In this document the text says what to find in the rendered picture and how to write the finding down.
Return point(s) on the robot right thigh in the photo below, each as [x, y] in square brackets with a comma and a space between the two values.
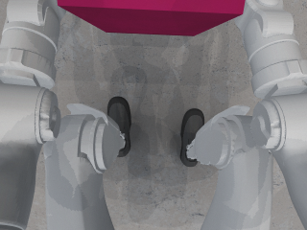
[244, 191]

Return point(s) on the left robot forearm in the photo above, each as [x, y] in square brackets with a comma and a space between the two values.
[29, 42]

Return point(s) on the left robot upper arm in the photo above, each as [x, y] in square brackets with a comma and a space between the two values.
[29, 117]

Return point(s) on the carton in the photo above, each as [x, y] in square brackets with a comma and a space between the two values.
[155, 17]

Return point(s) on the right robot forearm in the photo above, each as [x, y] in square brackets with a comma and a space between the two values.
[273, 52]

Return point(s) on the robot thigh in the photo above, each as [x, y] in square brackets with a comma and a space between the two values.
[244, 191]
[74, 184]

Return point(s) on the right robot upper arm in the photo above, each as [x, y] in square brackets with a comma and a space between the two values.
[279, 123]

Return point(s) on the robot left thigh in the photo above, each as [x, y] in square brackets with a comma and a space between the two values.
[74, 184]

